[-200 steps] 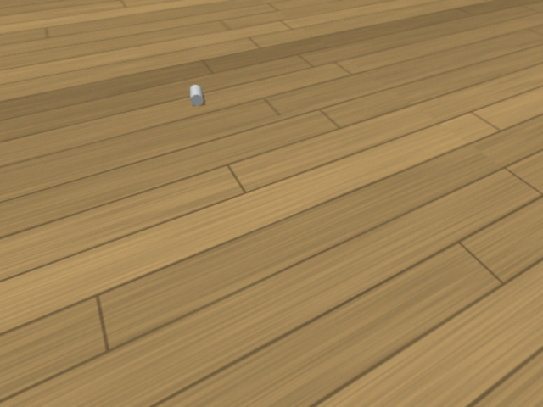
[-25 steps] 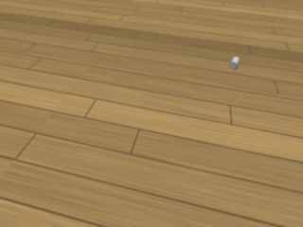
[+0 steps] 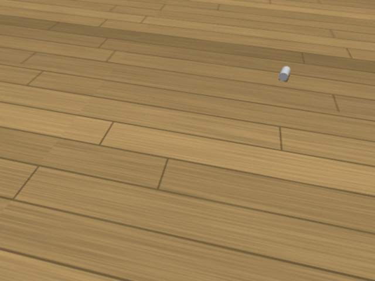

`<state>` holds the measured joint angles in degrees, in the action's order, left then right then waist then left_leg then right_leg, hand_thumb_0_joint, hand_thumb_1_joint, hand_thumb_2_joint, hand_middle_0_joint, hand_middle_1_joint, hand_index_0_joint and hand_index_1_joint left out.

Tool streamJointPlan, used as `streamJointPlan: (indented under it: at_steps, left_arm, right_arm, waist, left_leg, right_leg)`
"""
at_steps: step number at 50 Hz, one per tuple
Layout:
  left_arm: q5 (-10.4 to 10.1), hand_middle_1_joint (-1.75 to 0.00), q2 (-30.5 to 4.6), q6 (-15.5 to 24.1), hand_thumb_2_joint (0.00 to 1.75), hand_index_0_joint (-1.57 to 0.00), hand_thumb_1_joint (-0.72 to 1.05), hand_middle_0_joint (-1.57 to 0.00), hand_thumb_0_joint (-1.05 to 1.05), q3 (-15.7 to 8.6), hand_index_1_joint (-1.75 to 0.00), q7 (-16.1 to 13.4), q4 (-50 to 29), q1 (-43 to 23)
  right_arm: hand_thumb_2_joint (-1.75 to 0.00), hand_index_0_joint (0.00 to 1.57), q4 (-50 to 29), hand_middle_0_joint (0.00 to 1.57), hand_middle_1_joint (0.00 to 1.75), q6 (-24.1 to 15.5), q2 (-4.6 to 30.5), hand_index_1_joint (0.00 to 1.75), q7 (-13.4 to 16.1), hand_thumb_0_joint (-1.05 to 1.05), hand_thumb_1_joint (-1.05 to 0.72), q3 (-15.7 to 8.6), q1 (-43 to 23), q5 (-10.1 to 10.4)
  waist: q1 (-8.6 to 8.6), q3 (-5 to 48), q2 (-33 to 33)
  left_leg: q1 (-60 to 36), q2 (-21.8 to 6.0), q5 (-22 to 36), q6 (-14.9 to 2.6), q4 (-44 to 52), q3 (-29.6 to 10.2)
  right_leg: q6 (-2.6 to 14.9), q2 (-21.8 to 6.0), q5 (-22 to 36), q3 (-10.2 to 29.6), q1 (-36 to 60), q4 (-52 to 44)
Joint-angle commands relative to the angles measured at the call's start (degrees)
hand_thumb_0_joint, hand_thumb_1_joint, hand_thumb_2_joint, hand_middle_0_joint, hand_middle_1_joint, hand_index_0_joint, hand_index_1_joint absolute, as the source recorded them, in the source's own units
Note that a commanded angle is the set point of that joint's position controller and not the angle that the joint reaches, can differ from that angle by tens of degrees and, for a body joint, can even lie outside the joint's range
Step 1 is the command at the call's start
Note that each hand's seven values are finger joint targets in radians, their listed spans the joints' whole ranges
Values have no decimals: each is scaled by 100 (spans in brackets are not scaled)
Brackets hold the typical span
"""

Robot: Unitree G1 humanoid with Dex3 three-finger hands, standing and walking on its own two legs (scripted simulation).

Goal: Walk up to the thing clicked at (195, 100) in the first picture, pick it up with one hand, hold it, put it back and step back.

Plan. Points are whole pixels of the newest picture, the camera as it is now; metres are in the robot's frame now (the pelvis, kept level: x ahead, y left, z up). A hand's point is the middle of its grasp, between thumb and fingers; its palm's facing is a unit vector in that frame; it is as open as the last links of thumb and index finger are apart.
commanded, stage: stand
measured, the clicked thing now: (284, 73) +1.97 -0.92 -0.74
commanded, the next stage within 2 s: walk up in 1.84 s
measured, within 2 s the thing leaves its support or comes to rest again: neither
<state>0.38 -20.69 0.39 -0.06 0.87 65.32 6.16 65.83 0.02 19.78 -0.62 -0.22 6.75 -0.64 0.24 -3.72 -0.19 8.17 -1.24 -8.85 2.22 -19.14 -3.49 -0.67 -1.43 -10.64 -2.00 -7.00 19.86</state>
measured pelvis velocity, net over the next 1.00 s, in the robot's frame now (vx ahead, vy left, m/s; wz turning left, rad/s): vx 0.01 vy -0.01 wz -0.02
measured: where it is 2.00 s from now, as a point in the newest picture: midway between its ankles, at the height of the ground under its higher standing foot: outside the picture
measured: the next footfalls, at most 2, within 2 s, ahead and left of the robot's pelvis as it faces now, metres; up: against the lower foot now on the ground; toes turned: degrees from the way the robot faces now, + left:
none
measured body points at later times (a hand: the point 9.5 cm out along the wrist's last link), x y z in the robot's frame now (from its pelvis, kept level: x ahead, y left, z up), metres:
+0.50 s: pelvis +0.01 +0.00 +0.00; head +0.02 -0.01 +0.45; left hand +0.09 +0.30 -0.13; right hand +0.09 -0.30 -0.13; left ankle +0.02 +0.14 -0.75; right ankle +0.00 -0.13 -0.75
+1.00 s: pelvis +0.01 -0.01 +0.00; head +0.02 -0.01 +0.45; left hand +0.09 +0.30 -0.13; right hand +0.08 -0.31 -0.13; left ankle +0.02 +0.14 -0.75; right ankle +0.00 -0.13 -0.75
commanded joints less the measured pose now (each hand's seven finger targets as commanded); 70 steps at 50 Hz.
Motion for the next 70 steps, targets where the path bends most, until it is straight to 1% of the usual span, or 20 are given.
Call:
streamJointPlan:
  at_steps: [1,8,9,14,19,22,25,29,30,37,42,48,49,50,51,55,57,60,62,70]
  left_arm:
    - [-16,-30,-1236,138,90,-20,90,-20,0,-242,-30,-89,-379,-224]
    - [-7,-30,-1233,126,90,-20,90,-20,0,-229,-30,-97,-357,-227]
    - [4,-30,-1239,122,90,-20,90,-20,0,-226,-30,-101,-371,-228]
    - [-12,-30,-1238,127,90,-20,90,-20,0,-219,-30,-103,-377,-204]
    - [-11,-30,-1230,130,90,-20,90,-20,0,-222,-30,-103,-400,-241]
    - [4,-30,-1236,151,90,-20,90,-20,0,-220,-30,-108,-419,-191]
    - [-8,-30,-1231,141,90,-20,90,-20,0,-232,-30,-111,-418,-239]
    - [-10,-30,-1213,129,90,-20,90,-20,0,-228,-30,-111,-421,-200]
    - [-16,-30,-1222,124,90,-20,90,-20,0,-231,-30,-110,-400,-222]
    - [-1,-30,-1216,143,90,-20,90,-20,0,-224,-30,-119,-424,-181]
    - [-15,-30,-1248,122,90,-20,90,-20,0,-240,-30,-126,-422,-210]
    - [11,-30,-1247,138,90,-20,90,-20,0,-228,-30,-128,-443,-157]
    - [-2,-30,-1237,140,90,-20,90,-20,0,-226,-30,-127,-439,-179]
    - [14,-30,-1243,145,90,-20,90,-20,0,-221,-30,-132,-459,-160]
    - [-2,-30,-1272,141,90,-20,90,-20,0,-230,-30,-127,-457,-165]
    - [-2,-30,-1237,133,90,-20,90,-20,0,-225,-30,-121,-455,-150]
    - [9,-30,-1227,134,90,-20,90,-20,0,-225,-30,-123,-464,-142]
    - [4,-30,-1249,144,90,-20,90,-20,0,-225,-30,-123,-477,-133]
    - [-3,-30,-1234,131,90,-20,90,-20,0,-215,-30,-118,-464,-135]
    - [6,-30,-1234,133,90,-20,90,-20,0,-210,-30,-125,-486,-133]
  right_arm:
    - [-90,20,-348,20,30,-184,1248,30,95,0,-90,-179,-282,21]
    - [-90,20,-332,20,30,-160,1252,30,106,0,-90,-153,-293,33]
    - [-90,20,-346,20,30,-156,1256,30,106,0,-90,-162,-316,28]
    - [-90,20,-335,20,30,-165,1250,30,103,0,-90,-153,-300,30]
    - [-90,20,-348,20,30,-156,1264,30,98,0,-90,-153,-300,22]
    - [-90,20,-388,20,30,-164,1242,30,96,0,-90,-161,-342,27]
    - [-90,20,-384,20,30,-161,1243,30,105,0,-90,-152,-324,28]
    - [-90,20,-392,20,30,-158,1257,30,106,0,-90,-155,-332,17]
    - [-90,20,-381,20,30,-151,1273,30,107,0,-90,-159,-313,29]
    - [-90,20,-399,20,30,-151,1277,30,110,0,-90,-156,-320,40]
    - [-90,20,-397,20,30,-145,1240,30,114,0,-90,-147,-283,20]
    - [-90,20,-421,20,30,-144,1250,30,102,0,-90,-159,-282,22]
    - [-90,20,-410,20,30,-135,1245,30,103,0,-90,-148,-246,21]
    - [-90,20,-423,20,30,-138,1246,30,99,0,-90,-163,-266,16]
    - [-90,20,-410,20,30,-130,1219,30,100,0,-90,-148,-229,19]
    - [-90,20,-407,20,30,-134,1279,30,103,0,-90,-166,-250,21]
    - [-90,20,-431,20,30,-141,1280,30,107,0,-90,-170,-277,19]
    - [-90,20,-427,20,30,-152,1290,30,110,0,-90,-176,-206,13]
    - [-90,20,-416,20,30,-154,1253,30,106,0,-90,-157,-227,18]
    - [-90,20,-441,20,30,-150,1268,30,114,0,-90,-181,-212,17]
  waist:
    - [-65,610,98]
    - [-47,471,35]
    - [-51,536,8]
    - [-48,490,41]
    - [-34,436,9]
    - [-35,609,2]
    - [-32,590,43]
    - [-52,476,60]
    - [-38,432,45]
    - [-38,601,48]
    - [-43,445,21]
    - [-34,475,27]
    - [-17,448,27]
    - [-35,559,-4]
    - [-22,454,-58]
    - [-36,410,85]
    - [-57,542,81]
    - [-32,605,88]
    - [-37,485,111]
    - [-37,566,49]
  left_leg:
    - [-41,-533,895,-248,250,-380]
    - [-29,-542,694,-250,262,-371]
    - [-93,-545,813,-245,243,-356]
    - [-90,-546,871,-230,276,-352]
    - [-78,-536,685,-227,299,-322]
    - [-249,-561,950,-225,221,-293]
    - [-171,-551,955,-237,240,-282]
    - [-162,-559,889,-210,301,-289]
    - [-107,-541,715,-228,293,-296]
    - [-271,-569,1006,-240,200,-256]
    - [-134,-558,798,-216,297,-274]
    - [-222,-566,775,-231,275,-253]
    - [-193,-561,673,-243,275,-247]
    - [-268,-578,845,-241,233,-234]
    - [-208,-559,718,-222,274,-235]
    - [-128,-552,560,-245,307,-246]
    - [-217,-578,797,-252,274,-244]
    - [-276,-589,896,-255,241,-224]
    - [-232,-587,769,-237,291,-241]
    - [-284,-590,942,-243,255,-219]
  right_leg:
    - [187,-650,554,523,254,-315]
    - [153,-621,364,522,142,-383]
    - [166,-636,505,521,165,-370]
    - [165,-634,608,523,176,-376]
    - [167,-631,437,551,134,-445]
    - [158,-638,792,524,189,-397]
    - [172,-645,847,534,289,-373]
    - [170,-597,635,498,156,-396]
    - [163,-603,504,526,157,-437]
    - [170,-635,961,544,242,-391]
    - [174,-599,620,532,189,-428]
    - [176,-613,720,548,152,-441]
    - [169,-614,594,569,119,-468]
    - [173,-625,841,552,199,-434]
    - [171,-603,623,565,92,-476]
    - [174,-601,453,588,124,-509]
    - [190,-607,711,559,197,-424]
    - [192,-620,862,576,232,-392]
    - [193,-597,626,571,128,-410]
    - [195,-606,858,574,187,-364]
